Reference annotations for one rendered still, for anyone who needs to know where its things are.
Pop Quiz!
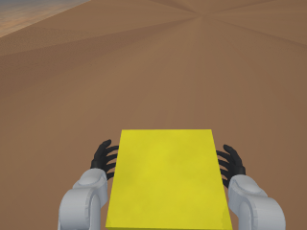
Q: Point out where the left robot hand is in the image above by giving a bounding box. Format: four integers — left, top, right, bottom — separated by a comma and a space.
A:
90, 139, 119, 180

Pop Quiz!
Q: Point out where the left robot forearm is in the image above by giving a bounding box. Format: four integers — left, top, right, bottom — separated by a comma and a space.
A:
58, 168, 108, 230

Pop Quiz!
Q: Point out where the right robot forearm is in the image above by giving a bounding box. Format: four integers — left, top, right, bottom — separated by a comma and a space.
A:
227, 174, 286, 230

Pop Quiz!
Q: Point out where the right robot hand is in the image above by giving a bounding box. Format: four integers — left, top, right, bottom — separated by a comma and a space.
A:
216, 144, 246, 188

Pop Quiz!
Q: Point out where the carton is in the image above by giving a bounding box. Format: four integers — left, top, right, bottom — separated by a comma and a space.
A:
106, 129, 233, 230

